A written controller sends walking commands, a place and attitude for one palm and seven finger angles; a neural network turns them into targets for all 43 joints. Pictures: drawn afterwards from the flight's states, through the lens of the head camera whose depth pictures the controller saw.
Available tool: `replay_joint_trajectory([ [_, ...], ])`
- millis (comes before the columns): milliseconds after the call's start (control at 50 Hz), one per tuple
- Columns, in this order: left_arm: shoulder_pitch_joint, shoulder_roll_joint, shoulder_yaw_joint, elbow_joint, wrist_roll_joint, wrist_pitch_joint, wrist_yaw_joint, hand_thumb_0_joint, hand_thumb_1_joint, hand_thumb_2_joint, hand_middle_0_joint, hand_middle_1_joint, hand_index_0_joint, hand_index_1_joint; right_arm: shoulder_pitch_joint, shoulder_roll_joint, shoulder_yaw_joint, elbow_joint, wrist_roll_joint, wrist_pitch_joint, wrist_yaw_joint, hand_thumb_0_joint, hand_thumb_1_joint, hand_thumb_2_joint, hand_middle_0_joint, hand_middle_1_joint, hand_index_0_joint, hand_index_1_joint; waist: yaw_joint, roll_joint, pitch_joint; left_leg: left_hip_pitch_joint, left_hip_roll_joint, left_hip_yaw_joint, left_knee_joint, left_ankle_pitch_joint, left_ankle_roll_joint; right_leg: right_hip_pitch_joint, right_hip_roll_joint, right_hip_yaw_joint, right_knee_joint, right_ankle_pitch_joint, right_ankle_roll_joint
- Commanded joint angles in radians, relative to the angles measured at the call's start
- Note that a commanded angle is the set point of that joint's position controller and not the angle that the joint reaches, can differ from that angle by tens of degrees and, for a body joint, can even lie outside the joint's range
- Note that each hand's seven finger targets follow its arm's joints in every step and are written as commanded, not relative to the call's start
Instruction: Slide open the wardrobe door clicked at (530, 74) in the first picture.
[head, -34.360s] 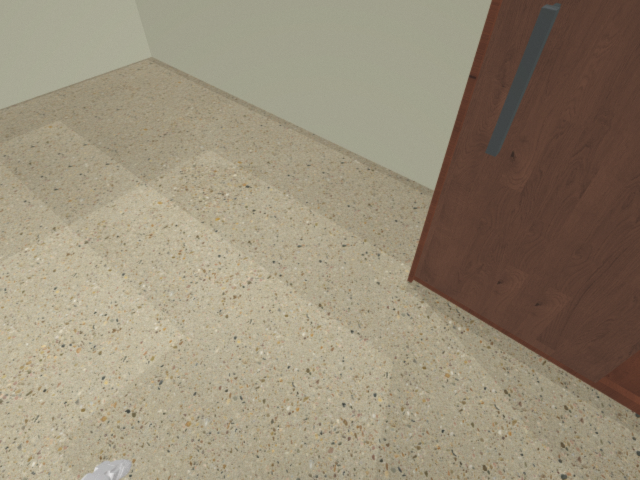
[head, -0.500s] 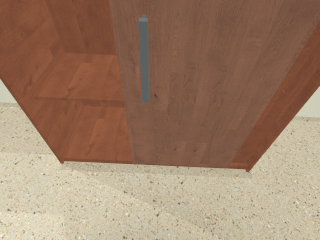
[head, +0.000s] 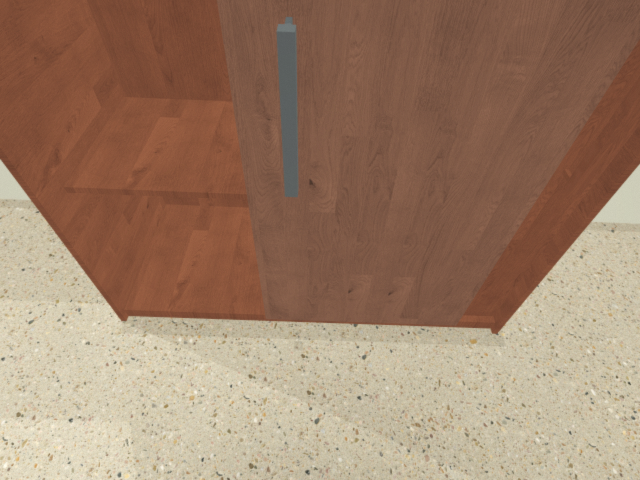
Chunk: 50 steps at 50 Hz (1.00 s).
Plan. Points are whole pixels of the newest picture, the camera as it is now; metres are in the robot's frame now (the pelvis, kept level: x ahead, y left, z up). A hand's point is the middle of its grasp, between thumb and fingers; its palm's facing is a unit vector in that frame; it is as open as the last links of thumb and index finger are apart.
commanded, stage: look to check the result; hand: left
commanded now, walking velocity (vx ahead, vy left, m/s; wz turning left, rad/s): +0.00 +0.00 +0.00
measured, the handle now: (290, 118) +0.68 +0.09 +0.08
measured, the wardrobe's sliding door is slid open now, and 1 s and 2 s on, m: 0.49 0.49 0.49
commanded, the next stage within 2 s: stand and wait in 0.16 s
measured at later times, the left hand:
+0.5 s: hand out of the picture +0.02 +0.18 -0.18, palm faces -0.01 -0.98 -0.21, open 7.4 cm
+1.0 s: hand out of the picture +0.04 +0.18 -0.17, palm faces -0.01 -0.97 -0.24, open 7.4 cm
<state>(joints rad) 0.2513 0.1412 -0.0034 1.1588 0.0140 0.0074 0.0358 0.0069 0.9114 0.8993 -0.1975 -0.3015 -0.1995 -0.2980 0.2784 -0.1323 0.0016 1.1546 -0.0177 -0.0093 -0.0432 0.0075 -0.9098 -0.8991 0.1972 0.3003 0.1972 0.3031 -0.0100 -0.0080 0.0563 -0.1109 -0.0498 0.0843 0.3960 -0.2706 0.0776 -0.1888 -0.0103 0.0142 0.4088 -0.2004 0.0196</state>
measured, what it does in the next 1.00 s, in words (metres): stands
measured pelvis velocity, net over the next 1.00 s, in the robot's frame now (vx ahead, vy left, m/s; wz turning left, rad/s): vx -0.01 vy -0.02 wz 0.01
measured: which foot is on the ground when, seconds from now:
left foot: down 0.00-1.00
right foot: down 0.00-1.00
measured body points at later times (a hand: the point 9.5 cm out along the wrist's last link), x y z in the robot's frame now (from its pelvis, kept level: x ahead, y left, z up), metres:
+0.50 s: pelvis +0.00 -0.01 +0.00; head +0.01 +0.00 +0.45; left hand +0.02 +0.23 -0.16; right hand +0.00 -0.24 -0.16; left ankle -0.03 +0.06 -0.74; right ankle +0.01 -0.13 -0.74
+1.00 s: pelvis -0.01 -0.02 +0.00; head +0.01 -0.02 +0.45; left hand +0.04 +0.23 -0.15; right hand +0.02 -0.28 -0.15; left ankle -0.03 +0.06 -0.74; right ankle +0.01 -0.14 -0.74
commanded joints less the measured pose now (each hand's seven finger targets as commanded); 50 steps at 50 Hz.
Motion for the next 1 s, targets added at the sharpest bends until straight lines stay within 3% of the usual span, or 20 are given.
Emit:
replay_joint_trajectory([
  [0,0.048,0.093,0.019,-0.022,-0.003,-0.014,0.002,0.000,0.900,0.900,-0.200,-0.300,-0.200,-0.300,0.068,-0.113,-0.021,-0.024,0.003,-0.010,-0.011,0.000,-0.900,-0.900,0.200,0.300,0.200,0.300,-0.002,0.016,0.010,-0.032,0.167,-0.137,-0.097,0.211,-0.023,-0.004,-0.076,0.055,-0.037,0.124,-0.049],
  [220,0.026,0.121,0.026,-0.034,-0.001,-0.016,0.002,0.000,0.900,0.900,-0.200,-0.300,-0.200,-0.300,0.048,-0.148,-0.029,-0.036,0.003,-0.012,-0.011,0.000,-0.900,-0.900,0.200,0.300,0.200,0.300,-0.002,0.027,0.008,-0.009,0.171,-0.135,-0.096,0.270,-0.028,-0.008,-0.071,0.057,-0.028,0.144,-0.051],
  [300,0.007,0.130,0.026,-0.037,0.000,-0.016,-0.001,0.000,0.900,0.900,-0.200,-0.300,-0.200,-0.300,0.034,-0.150,-0.028,-0.035,0.002,-0.011,-0.008,0.000,-0.900,-0.900,0.200,0.300,0.200,0.300,-0.002,0.012,0.021,-0.030,0.171,-0.142,-0.112,0.198,-0.027,-0.004,-0.075,0.063,-0.043,0.117,-0.050],
  [480,-0.016,0.156,0.030,-0.046,-0.002,-0.023,-0.004,0.000,0.900,0.900,-0.200,-0.300,-0.200,-0.300,0.008,-0.174,-0.031,-0.037,0.001,-0.014,-0.005,0.000,-0.900,-0.900,0.200,0.300,0.200,0.300,-0.002,0.005,-0.021,-0.001,0.169,-0.136,-0.101,0.228,-0.026,0.019,-0.084,0.071,-0.052,0.160,-0.057],
  [660,-0.050,0.180,0.030,-0.046,-0.002,-0.023,-0.008,0.000,0.900,0.900,-0.200,-0.300,-0.200,-0.300,-0.026,-0.199,-0.032,-0.040,0.000,-0.009,0.000,0.000,-0.900,-0.900,0.200,0.300,0.200,0.300,-0.004,0.003,0.006,-0.020,0.170,-0.145,-0.123,0.141,-0.028,0.007,-0.086,0.079,-0.083,0.106,-0.058],
  [800,-0.073,0.209,0.036,-0.054,-0.003,-0.030,-0.010,0.000,0.900,0.900,-0.200,-0.300,-0.200,-0.300,-0.047,-0.225,-0.034,-0.046,0.001,-0.013,0.001,0.000,-0.900,-0.900,0.200,0.300,0.200,0.300,-0.005,0.014,-0.046,0.003,0.174,-0.141,-0.113,0.197,-0.030,0.043,-0.093,0.081,-0.082,0.168,-0.062],
  [920,-0.090,0.234,0.037,-0.057,-0.001,-0.033,-0.012,0.000,0.900,0.900,-0.200,-0.300,-0.200,-0.300,-0.073,-0.252,-0.037,-0.053,0.002,-0.011,0.004,0.000,-0.900,-0.900,0.200,0.300,0.200,0.300,-0.004,-0.006,-0.031,0.006,0.174,-0.146,-0.116,0.188,-0.031,0.032,-0.095,0.084,-0.097,0.165,-0.064],
  [980,-0.105,0.239,0.038,-0.057,-0.003,-0.032,-0.013,0.000,0.900,0.900,-0.200,-0.300,-0.200,-0.300,-0.082,-0.258,-0.036,-0.051,0.000,-0.012,0.004,0.000,-0.900,-0.900,0.200,0.300,0.200,0.300,-0.005,0.020,-0.037,0.004,0.177,-0.147,-0.126,0.185,-0.034,0.041,-0.097,0.084,-0.100,0.157,-0.064],
])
